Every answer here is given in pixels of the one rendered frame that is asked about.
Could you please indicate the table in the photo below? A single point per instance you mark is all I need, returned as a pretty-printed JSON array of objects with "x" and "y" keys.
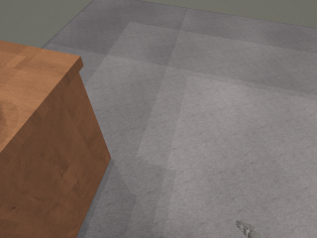
[{"x": 53, "y": 155}]

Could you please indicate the right robot hand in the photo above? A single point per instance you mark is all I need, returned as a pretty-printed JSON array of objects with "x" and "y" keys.
[{"x": 248, "y": 229}]

